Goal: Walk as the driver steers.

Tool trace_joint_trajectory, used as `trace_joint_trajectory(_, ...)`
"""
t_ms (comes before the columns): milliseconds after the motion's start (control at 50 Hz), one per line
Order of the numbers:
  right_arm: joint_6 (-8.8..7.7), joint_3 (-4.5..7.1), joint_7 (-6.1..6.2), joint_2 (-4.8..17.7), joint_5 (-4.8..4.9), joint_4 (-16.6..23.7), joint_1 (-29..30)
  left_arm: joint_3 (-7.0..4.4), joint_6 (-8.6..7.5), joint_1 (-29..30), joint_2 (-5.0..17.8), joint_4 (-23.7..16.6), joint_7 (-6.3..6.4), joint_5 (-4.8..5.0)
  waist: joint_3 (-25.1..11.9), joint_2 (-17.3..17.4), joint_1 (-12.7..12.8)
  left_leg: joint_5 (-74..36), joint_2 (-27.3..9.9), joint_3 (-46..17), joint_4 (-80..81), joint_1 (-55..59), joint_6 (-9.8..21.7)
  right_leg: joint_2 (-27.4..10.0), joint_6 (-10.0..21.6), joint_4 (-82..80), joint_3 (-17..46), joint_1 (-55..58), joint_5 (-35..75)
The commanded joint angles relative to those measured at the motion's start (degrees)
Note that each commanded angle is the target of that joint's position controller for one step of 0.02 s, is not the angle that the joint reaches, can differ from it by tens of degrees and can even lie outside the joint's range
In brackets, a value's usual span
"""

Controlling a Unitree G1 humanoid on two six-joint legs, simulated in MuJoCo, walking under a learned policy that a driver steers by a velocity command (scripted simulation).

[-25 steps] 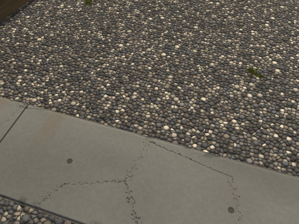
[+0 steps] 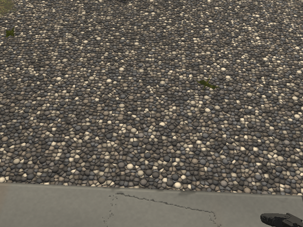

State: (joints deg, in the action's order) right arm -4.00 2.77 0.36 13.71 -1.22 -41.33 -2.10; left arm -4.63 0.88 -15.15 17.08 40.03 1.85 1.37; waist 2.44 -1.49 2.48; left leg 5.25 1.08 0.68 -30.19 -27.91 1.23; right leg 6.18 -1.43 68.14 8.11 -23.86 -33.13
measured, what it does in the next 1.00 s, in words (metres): steps on the spot: right foot, then left foot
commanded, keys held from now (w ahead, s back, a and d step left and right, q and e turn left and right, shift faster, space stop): e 0.14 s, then no key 0.86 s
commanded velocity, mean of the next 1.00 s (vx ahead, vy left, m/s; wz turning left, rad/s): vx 0.03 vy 0.00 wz -0.22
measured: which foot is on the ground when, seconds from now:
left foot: down 0.00-0.30, up 0.32-0.62, down 0.64-1.00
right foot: up 0.00-0.28, down 0.30-1.00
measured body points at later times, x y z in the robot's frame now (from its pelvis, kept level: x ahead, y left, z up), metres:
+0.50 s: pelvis +0.02 -0.04 +0.02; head +0.03 -0.07 +0.47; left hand +0.20 +0.18 -0.07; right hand +0.08 -0.34 -0.11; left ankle +0.05 +0.12 -0.66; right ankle +0.01 -0.13 -0.72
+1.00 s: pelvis +0.01 -0.03 +0.01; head +0.02 -0.03 +0.46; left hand +0.16 +0.20 -0.11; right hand +0.04 -0.29 -0.13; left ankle +0.03 +0.11 -0.72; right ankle +0.01 -0.13 -0.72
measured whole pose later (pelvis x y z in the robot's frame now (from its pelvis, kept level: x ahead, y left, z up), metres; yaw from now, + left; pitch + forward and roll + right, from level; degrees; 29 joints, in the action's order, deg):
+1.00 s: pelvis +0.01 -0.03 +0.01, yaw -11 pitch -1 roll +0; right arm -0.1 1.7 1.9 12.3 -0.3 -55.0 -11.8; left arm -3.3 0.5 -12.3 12.1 48.8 1.5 -0.6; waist 1.6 0.1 -0.5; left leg 16.9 -1.9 0.0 -29.6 -11.5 -1.7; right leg 1.7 1.5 29.8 0.3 -14.4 -14.2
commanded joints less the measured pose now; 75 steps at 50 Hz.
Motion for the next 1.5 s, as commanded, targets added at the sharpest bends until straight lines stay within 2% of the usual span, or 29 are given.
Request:
trace_joint_trajectory(20,2.01,1.34,0.84,6.26,-0.05,3.71,-2.17,-2.35,2.33,-2.57,7.98,-4.29,0.65,0.29,-9.72,6.97,-2.08,-7.13,-17.92,-17.54,10.56,19.49,12.00,-7.06,-2.93,8.39,-1.66,-12.97,3.62)
trace_joint_trajectory(40,2.47,1.67,0.96,7.50,-0.54,3.42,-1.48,-1.84,2.77,-3.15,5.89,-4.58,0.62,0.38,-7.48,8.59,-1.21,-5.92,-15.41,-13.00,12.69,14.24,11.32,-7.20,-2.75,5.05,-3.75,-9.57,5.15)
trace_joint_trajectory(80,2.64,2.15,1.16,8.30,-0.74,3.16,-1.37,-1.11,2.63,-3.54,3.24,-5.10,0.70,0.33,-7.54,9.93,-1.11,-8.78,-14.52,-8.36,14.01,13.25,12.11,-7.10,-2.59,-1.44,-6.30,-6.76,6.15)
trace_joint_trajectory(160,3.32,2.88,1.51,10.02,0.22,3.16,-0.96,-0.35,2.15,-0.34,2.79,-6.69,0.06,-0.44,-11.05,9.70,-2.28,-10.72,-17.72,-5.55,14.24,14.89,13.60,-9.31,-1.40,-13.39,-7.29,-1.03,10.91)
trace_joint_trajectory(220,4.08,3.03,1.05,10.98,1.31,2.45,-1.49,-0.48,2.29,-0.37,3.63,-6.72,-0.93,-0.81,-10.43,10.74,-2.32,-3.62,-18.07,-4.74,14.44,13.96,13.00,-8.22,0.46,-21.29,-8.84,4.04,12.01)
trace_joint_trajectory(260,4.43,2.90,0.73,11.10,2.36,1.76,-0.91,-0.67,2.24,-2.60,3.48,-5.69,-1.59,-1.22,-9.75,9.97,-0.55,1.99,-17.50,-3.73,12.16,12.25,10.79,-6.80,2.75,-31.57,-10.67,9.72,17.04)
trace_joint_trajectory(280,4.67,2.59,0.64,10.14,2.75,1.00,-1.61,-0.79,2.16,-4.29,3.34,-4.70,-1.82,-1.51,-9.29,9.30,0.11,5.07,-16.40,-2.62,9.97,9.86,8.58,-5.55,4.16,-37.00,-11.52,13.95,19.47)
trace_joint_trajectory(300,4.82,1.96,0.33,7.81,2.73,-0.40,-4.38,-1.04,2.09,-4.93,4.54,-4.72,-1.73,-2.01,-7.87,5.38,-0.12,11.21,-13.79,0.06,5.09,5.61,3.96,-7.77,6.30,-43.52,-6.69,17.80,22.67)
trace_joint_trajectory(320,4.59,0.40,-0.51,3.09,0.25,0.54,-6.40,-1.72,2.06,-3.64,9.63,-6.30,-0.88,-2.41,-8.20,-11.39,-3.41,24.57,-6.72,7.12,-11.58,-3.90,-2.66,-22.65,11.00,-48.41,12.65,22.73,32.94)
trace_joint_trajectory(340,4.44,1.89,0.17,6.87,0.73,2.13,-2.38,-1.91,1.35,-1.20,11.91,-7.51,-1.17,-3.80,-5.47,-13.83,-1.14,30.86,-3.13,1.73,-20.30,-7.58,-3.49,-29.05,19.25,-52.25,18.48,11.73,31.70)
trace_joint_trajectory(360,4.74,2.85,0.78,9.77,1.65,1.87,-0.52,-1.49,0.15,1.05,10.28,-7.50,-1.46,-4.60,-3.62,-9.33,-0.93,27.21,-4.13,-1.39,-26.16,-5.97,-3.08,-25.67,18.52,-53.57,15.28,8.14,25.73)
trace_joint_trajectory(380,5.21,3.17,1.03,9.57,1.88,0.57,-2.49,-0.77,-0.85,4.05,7.95,-6.94,-1.59,-4.04,-2.85,-8.06,-2.78,22.74,-4.42,-2.41,-27.81,-5.59,-2.87,-22.12,15.34,-53.15,10.79,7.61,23.37)
trace_joint_trajectory(400,5.70,3.25,1.36,8.78,1.29,-1.63,-5.03,-0.10,-1.39,6.13,5.87,-6.82,-1.51,-3.22,-3.63,-6.99,-3.77,19.54,-4.62,-2.54,-29.20,-4.56,-3.40,-19.55,12.97,-52.41,7.32,8.35,23.33)
trace_joint_trajectory(420,6.03,3.36,1.51,8.59,0.79,-2.74,-6.76,0.61,-1.73,7.55,4.10,-6.58,-1.35,-2.71,-3.76,-7.50,-4.37,16.80,-4.69,-2.72,-30.25,-3.02,-4.27,-18.35,12.29,-51.86,4.84,8.03,27.70)
trace_joint_trajectory(460,5.83,3.08,1.38,7.40,1.21,-3.46,-7.64,1.56,-2.02,7.42,1.64,-5.73,-1.09,-2.92,-5.21,-6.31,-4.80,14.35,-4.65,-2.60,-29.29,0.02,-5.32,-16.80,12.37,-50.18,1.91,9.37,35.23)
trace_joint_trajectory(520,5.41,1.59,1.09,4.87,1.39,-2.80,-4.69,1.17,-1.71,5.62,2.38,-4.28,-0.93,-2.57,-5.83,-6.36,-2.52,15.68,-4.84,-1.78,-16.22,3.53,-5.73,-16.43,12.95,-47.61,1.57,13.55,38.22)
trace_joint_trajectory(560,5.35,1.28,0.90,5.28,1.58,-2.58,-4.26,0.91,-1.25,4.24,3.12,-3.12,-1.00,-2.46,-6.30,-6.50,-1.40,18.80,-4.32,-1.02,-10.57,6.30,-5.63,-17.83,14.43,-46.62,4.07,14.87,38.09)
trace_joint_trajectory(600,5.15,1.11,0.70,5.42,1.74,-3.64,-6.55,1.24,-1.00,5.15,2.30,-2.24,-1.07,-1.81,-5.92,-5.94,-2.71,12.87,-3.87,-0.41,-0.30,10.87,-4.80,-17.36,13.78,-45.72,5.19,14.09,36.13)
trace_joint_trajectory(620,4.87,0.86,0.52,5.45,1.21,-4.42,-8.23,1.35,-1.05,4.90,1.96,-1.45,-1.11,-1.37,-5.56,-4.78,-3.90,2.96,-4.10,-0.84,7.13,15.51,-3.91,-16.36,11.96,-45.41,4.77,12.22,34.80)
trace_joint_trajectory(640,4.65,0.99,0.49,7.25,0.35,-4.96,-9.59,1.51,-1.46,3.36,1.28,-0.73,-1.12,-1.59,-6.71,-2.53,-3.48,-5.36,-6.23,-3.71,7.58,20.09,-2.79,-14.46,9.41,-44.67,4.10,10.49,31.60)
trace_joint_trajectory(660,4.63,1.70,0.60,10.96,0.21,-5.28,-10.28,1.35,-2.03,1.43,1.40,-0.54,-1.47,-2.43,-6.90,3.29,-0.99,-12.32,-8.87,-5.02,4.55,22.12,-1.25,-10.76,7.36,-43.06,1.04,8.27,26.54)
trace_joint_trajectory(680,4.56,2.07,0.27,10.82,1.15,-6.60,-9.43,1.11,-2.18,1.33,1.42,-0.28,-1.54,-2.42,-6.15,8.55,-0.42,-2.08,-7.75,-3.98,3.53,16.87,0.55,-7.81,5.48,-43.91,-2.85,10.35,23.91)
trace_joint_trajectory(700,4.27,1.40,-0.05,7.67,1.25,-6.36,-8.47,0.97,-1.98,4.87,2.50,-0.15,-1.44,-2.59,-4.59,6.81,-2.55,3.52,-6.72,-3.94,5.20,13.56,0.44,-7.48,4.61,-42.41,-3.37,12.23,23.16)
trace_joint_trajectory(720,3.99,1.00,0.10,6.50,0.73,-6.78,-7.93,0.88,-1.66,6.52,1.75,-0.48,-1.19,-2.34,-4.32,6.33,-2.57,5.66,-6.65,-3.89,6.14,12.18,-0.26,-7.63,4.74,-41.87,-3.65,12.86,23.55)
trace_joint_trajectory(760,3.41,0.68,0.49,5.94,0.63,-7.27,-7.59,0.87,-0.84,6.55,0.79,-0.03,-0.82,-2.28,-3.13,5.31,-2.68,6.20,-5.99,-3.36,6.49,12.04,-1.25,-7.83,5.23,-42.20,-3.33,12.25,24.73)
trace_joint_trajectory(860,3.28,0.38,1.44,5.67,0.84,-9.35,-9.09,0.51,-0.89,5.16,-0.06,2.60,-0.55,-2.13,-1.96,2.69,-3.03,8.03,-5.34,-2.90,6.31,12.53,-1.42,-7.89,5.00,-43.35,-3.28,11.40,22.96)
trace_joint_trajectory(980,3.31,0.21,1.83,5.14,0.95,-11.73,-10.06,0.18,-1.18,3.71,-0.02,6.16,-0.11,-1.93,-1.49,1.19,-3.21,8.02,-4.76,-2.52,6.41,13.00,-1.28,-7.87,4.43,-43.80,-3.60,11.72,23.51)
trace_joint_trajectory(1260,3.65,0.14,2.39,3.53,1.16,-16.99,-12.86,0.35,-1.32,1.89,-0.62,13.93,0.62,-1.49,-0.58,1.51,-3.13,6.25,-3.59,-1.51,7.14,13.93,-1.46,-7.87,4.37,-44.63,-4.35,12.69,25.28)
trace_joint_trajectory(1500,3.78,-0.11,2.73,2.42,1.22,-19.79,-15.67,0.88,-1.08,1.50,-1.49,18.50,0.64,-1.27,0.05,1.41,-2.93,5.32,-3.16,-1.15,7.41,14.22,-1.58,-7.65,4.39,-45.24,-4.95,13.05,26.10)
